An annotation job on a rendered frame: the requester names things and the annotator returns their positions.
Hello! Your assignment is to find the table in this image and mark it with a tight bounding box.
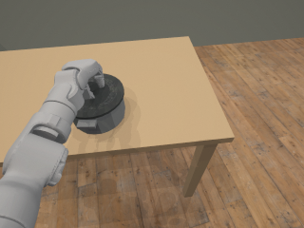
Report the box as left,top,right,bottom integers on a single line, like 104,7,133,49
0,36,235,198

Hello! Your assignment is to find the knob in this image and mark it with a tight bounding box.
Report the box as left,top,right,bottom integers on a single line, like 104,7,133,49
87,82,100,95

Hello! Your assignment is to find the pot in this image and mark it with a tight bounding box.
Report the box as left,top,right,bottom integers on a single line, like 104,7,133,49
73,98,125,135

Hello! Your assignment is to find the robot left upper arm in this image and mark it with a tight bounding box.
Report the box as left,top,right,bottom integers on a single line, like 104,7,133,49
0,133,68,228

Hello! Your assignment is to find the lid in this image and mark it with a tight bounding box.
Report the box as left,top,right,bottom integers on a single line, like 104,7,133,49
75,73,124,120

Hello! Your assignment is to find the robot left hand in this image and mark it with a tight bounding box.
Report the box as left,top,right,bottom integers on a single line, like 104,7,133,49
61,58,105,100

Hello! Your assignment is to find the robot left forearm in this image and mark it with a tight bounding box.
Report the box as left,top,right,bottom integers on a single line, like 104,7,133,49
2,66,88,175

